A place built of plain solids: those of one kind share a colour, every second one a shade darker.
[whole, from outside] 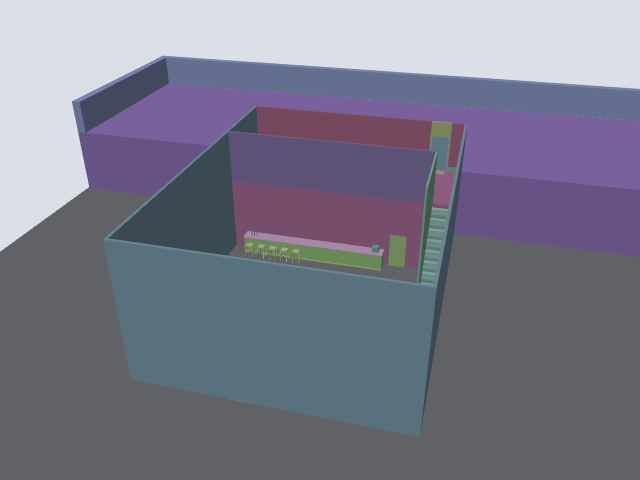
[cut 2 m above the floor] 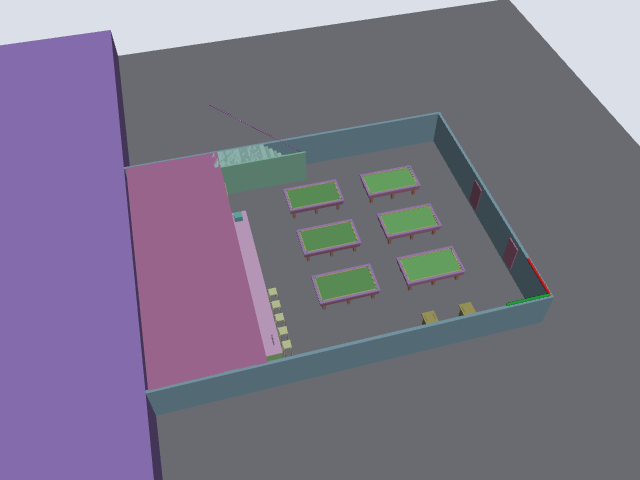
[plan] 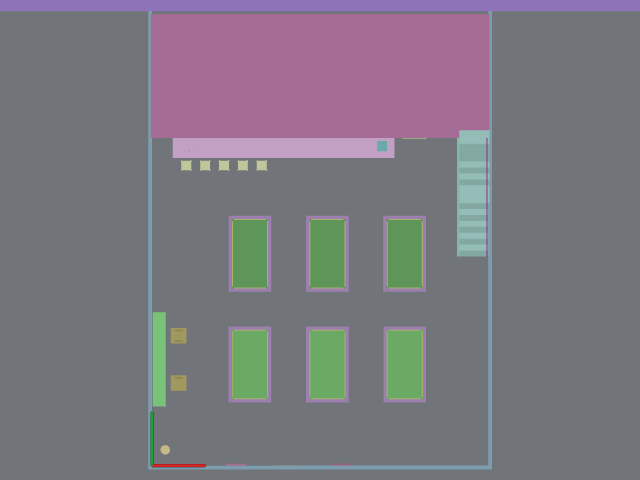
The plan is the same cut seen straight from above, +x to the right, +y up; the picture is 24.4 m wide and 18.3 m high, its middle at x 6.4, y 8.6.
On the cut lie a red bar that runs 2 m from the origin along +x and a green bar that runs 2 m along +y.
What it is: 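A billiard hall in the deep basement of an old town building, fitted out in the 1970s to 2010s; 12.8 x 17.2 m; the club room underground, without windows of its own, under a ceiling 2.97 m high; over the flight a stairwell up to the entrance level's ceiling, 7.33 m over the hall's floor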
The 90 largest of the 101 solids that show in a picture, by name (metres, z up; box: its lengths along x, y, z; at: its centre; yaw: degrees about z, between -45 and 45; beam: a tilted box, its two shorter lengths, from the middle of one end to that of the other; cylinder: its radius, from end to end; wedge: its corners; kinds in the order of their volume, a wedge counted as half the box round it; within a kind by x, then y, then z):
{
 "street_ground_1": {"box": [39.8, 12.65, 4.36], "at": [6.41, 23.64, 2.13]},
 "upper_1": {"box": [12.91, 4.73, 4.36], "at": [6.41, 14.86, 2.13]},
 "street_hedge_1": {"box": [0.6, 12.65, 2.2], "at": [-13.2, 23.64, 5.41]},
 "street_hedge_2": {"box": [39.8, 0.6, 2.2], "at": [6.41, 30.27, 5.41]},
 "wall_1": {"box": [0.15, 17.47, 7.38], "at": [-0.07, 8.59, 3.64]},
 "wall_2": {"box": [4.91, 0.15, 7.38], "at": [2.31, -0.07, 3.64]},
 "wall_3": {"box": [1.5, 0.15, 7.38], "at": [5.21, -0.07, 3.64]},
 "wall_4": {"box": [7.3, 0.15, 7.38], "at": [9.31, -0.07, 3.64]},
 "wall_5": {"box": [0.15, 17.47, 7.38], "at": [12.88, 8.59, 3.64]},
 "stair_step_1": {"box": [1.15, 0.45, 0.26], "at": [12.29, 8.2, 0.08]},
 "stair_step_2": {"box": [1.15, 0.45, 0.46], "at": [12.29, 8.42, 0.18]},
 "stair_step_3": {"box": [1.15, 0.45, 0.67], "at": [12.29, 8.65, 0.28]},
 "stair_step_4": {"box": [1.15, 0.45, 0.87], "at": [12.29, 8.87, 0.39]},
 "stair_step_5": {"box": [1.15, 0.45, 1.08], "at": [12.29, 9.1, 0.49]},
 "stair_step_6": {"box": [1.15, 0.45, 1.28], "at": [12.29, 9.33, 0.59]},
 "stair_step_7": {"box": [1.15, 0.45, 1.49], "at": [12.29, 9.55, 0.69]},
 "stair_step_8": {"box": [1.15, 0.45, 1.69], "at": [12.29, 9.78, 0.8]},
 "stair_step_9": {"box": [1.15, 0.45, 1.9], "at": [12.29, 10.0, 0.9]},
 "stair_step_10": {"box": [1.15, 0.45, 2.1], "at": [12.29, 10.23, 1.0]},
 "stair_step_11": {"box": [1.15, 0.45, 2.31], "at": [12.29, 10.46, 1.1]},
 "stair_step_12": {"box": [1.15, 0.45, 2.51], "at": [12.29, 10.68, 1.21]},
 "stair_step_13": {"box": [1.15, 0.45, 2.72], "at": [12.29, 10.91, 1.31]},
 "stair_step_14": {"box": [1.15, 0.45, 2.92], "at": [12.29, 11.13, 1.41]},
 "stair_step_15": {"box": [1.15, 0.45, 3.13], "at": [12.29, 11.36, 1.51]},
 "stair_step_16": {"box": [1.15, 0.45, 3.33], "at": [12.29, 11.59, 1.62]},
 "stair_step_17": {"box": [1.15, 0.45, 3.54], "at": [12.29, 11.81, 1.72]},
 "stair_step_18": {"box": [1.15, 0.45, 3.74], "at": [12.29, 12.04, 1.82]},
 "stair_step_19": {"box": [1.15, 0.45, 3.95], "at": [12.29, 12.26, 1.92]},
 "stair_step_20": {"box": [1.15, 0.53, 4.15], "at": [12.29, 12.53, 2.03]},
 "counter_1": {"box": [8.42, 0.7, 1.05], "at": [5.01, 12.13, 0.47]},
 "table_frame_1": {"box": [1.53, 2.8, 0.23], "at": [3.73, 3.85, 0.61]},
 "table_frame_2": {"box": [1.53, 2.8, 0.23], "at": [3.73, 8.07, 0.61]},
 "table_frame_3": {"box": [1.53, 2.8, 0.23], "at": [6.68, 3.85, 0.61]},
 "table_frame_4": {"box": [1.53, 2.8, 0.23], "at": [6.68, 8.07, 0.61]},
 "table_frame_5": {"box": [1.53, 2.8, 0.23], "at": [9.63, 3.85, 0.61]},
 "table_frame_6": {"box": [1.53, 2.8, 0.23], "at": [9.63, 8.07, 0.61]},
 "entrance_wall_1": {"box": [11.72, 0.15, 3.07], "at": [5.86, 12.56, 5.79]},
 "window_wall_1": {"box": [10.91, 0.15, 3.02], "at": [5.46, 17.25, 5.82]},
 "window_wall_2": {"box": [0.7, 0.15, 3.02], "at": [12.46, 17.25, 5.82]},
 "stair_partition_1": {"box": [0.1, 4.53, 7.38], "at": [11.67, 10.23, 3.64]},
 "table_bed_1": {"box": [1.4, 2.67, 0.045], "at": [3.73, 3.85, 0.75]},
 "table_bed_2": {"box": [1.4, 2.67, 0.045], "at": [3.73, 8.07, 0.75]},
 "table_bed_3": {"box": [1.4, 2.67, 0.045], "at": [6.68, 3.85, 0.75]},
 "table_bed_4": {"box": [1.4, 2.67, 0.045], "at": [6.68, 8.07, 0.75]},
 "table_bed_5": {"box": [1.4, 2.67, 0.045], "at": [9.63, 3.85, 0.75]},
 "table_bed_6": {"box": [1.4, 2.67, 0.045], "at": [9.63, 8.07, 0.75]},
 "table_rail_1": {"box": [0.12, 2.9, 0.09], "at": [2.98, 3.85, 0.77]},
 "table_rail_2": {"box": [0.12, 2.9, 0.09], "at": [2.98, 8.07, 0.77]},
 "table_rail_3": {"box": [1.38, 0.12, 0.09], "at": [3.73, 2.47, 0.77]},
 "table_rail_4": {"box": [1.38, 0.12, 0.09], "at": [3.73, 5.24, 0.77]},
 "table_rail_5": {"box": [1.38, 0.12, 0.09], "at": [3.73, 6.69, 0.77]},
 "table_rail_6": {"box": [1.38, 0.12, 0.09], "at": [3.73, 9.46, 0.77]},
 "table_rail_7": {"box": [0.12, 2.9, 0.09], "at": [4.48, 3.85, 0.77]},
 "table_rail_8": {"box": [0.12, 2.9, 0.09], "at": [4.48, 8.07, 0.77]},
 "table_rail_9": {"box": [0.12, 2.9, 0.09], "at": [5.93, 3.85, 0.77]},
 "table_rail_10": {"box": [0.12, 2.9, 0.09], "at": [5.93, 8.07, 0.77]},
 "table_rail_11": {"box": [1.38, 0.12, 0.09], "at": [6.68, 2.47, 0.77]},
 "table_rail_12": {"box": [1.38, 0.12, 0.09], "at": [6.68, 5.24, 0.77]},
 "table_rail_13": {"box": [1.38, 0.12, 0.09], "at": [6.68, 6.69, 0.77]},
 "table_rail_14": {"box": [1.38, 0.12, 0.09], "at": [6.68, 9.46, 0.77]},
 "table_rail_15": {"box": [0.12, 2.9, 0.09], "at": [7.43, 3.85, 0.77]},
 "table_rail_16": {"box": [0.12, 2.9, 0.09], "at": [7.43, 8.07, 0.77]},
 "table_rail_17": {"box": [0.12, 2.9, 0.09], "at": [8.88, 3.85, 0.77]},
 "table_rail_18": {"box": [0.12, 2.9, 0.09], "at": [8.88, 8.07, 0.77]},
 "table_rail_19": {"box": [1.38, 0.12, 0.09], "at": [9.63, 2.47, 0.77]},
 "table_rail_20": {"box": [1.38, 0.12, 0.09], "at": [9.63, 5.24, 0.77]},
 "table_rail_21": {"box": [1.38, 0.12, 0.09], "at": [9.63, 6.69, 0.77]},
 "table_rail_22": {"box": [1.38, 0.12, 0.09], "at": [9.63, 9.46, 0.77]},
 "table_rail_23": {"box": [0.12, 2.9, 0.09], "at": [10.38, 3.85, 0.77]},
 "table_rail_24": {"box": [0.12, 2.9, 0.09], "at": [10.38, 8.07, 0.77]},
 "street_door_wall_1": {"box": [1.2, 0.15, 3.02], "at": [11.51, 17.25, 5.82]},
 "bench_upholstered_1": {"box": [0.5, 3.6, 0.25], "at": [0.27, 4.05, 0.33]},
 "counter_top_1": {"box": [8.46, 0.78, 0.04], "at": [5.01, 12.11, 1.02]},
 "cue_rack_1": {"box": [0.8, 0.07, 1.49], "at": [3.21, 0.04, 1.0]},
 "cue_rack_2": {"box": [0.8, 0.07, 1.49], "at": [7.21, 0.04, 1.0]},
 "street_door_leaf_1": {"box": [0.95, 0.04, 2.15], "at": [11.51, 17.15, 5.38]},
 "service_door_1": {"box": [0.95, 0.03, 2.1], "at": [9.99, 12.47, 1.0]},
 "meeting_table_1": {"box": [0.6, 0.6, 0.07], "at": [1.01, 3.15, 0.68]},
 "meeting_table_2": {"box": [0.6, 0.6, 0.07], "at": [1.01, 4.95, 0.68]},
 "till_1": {"box": [0.38, 0.4, 0.3], "at": [8.77, 12.18, 1.19]},
 "bar_stool_1": {"box": [0.38, 0.36, 0.06], "at": [1.3, 11.44, 0.73]},
 "bar_stool_2": {"box": [0.38, 0.36, 0.06], "at": [2.02, 11.44, 0.73]},
 "bar_stool_3": {"box": [0.38, 0.36, 0.06], "at": [2.74, 11.44, 0.73]},
 "bar_stool_4": {"box": [0.38, 0.36, 0.06], "at": [3.46, 11.44, 0.73]},
 "bar_stool_5": {"box": [0.38, 0.36, 0.06], "at": [4.18, 11.44, 0.73]},
 "plant_pot_1": {"cylinder": 0.18, "from": [0.5, 0.6, 0.0], "to": [0.5, 0.6, 0.38]},
 "counter_kick_1": {"box": [8.42, 0.012, 0.15], "at": [5.01, 11.77, 0.03]},
 "stair_wall_rail_1": {"cylinder": 0.02, "from": [12.76, 7.97, 1.09], "to": [12.76, 12.49, 5.19]},
 "table_nose_1": {"box": [0.04, 2.49, 0.034], "at": [3.06, 3.85, 0.79]},
 "table_nose_2": {"box": [0.04, 2.49, 0.034], "at": [4.4, 3.85, 0.79]}
}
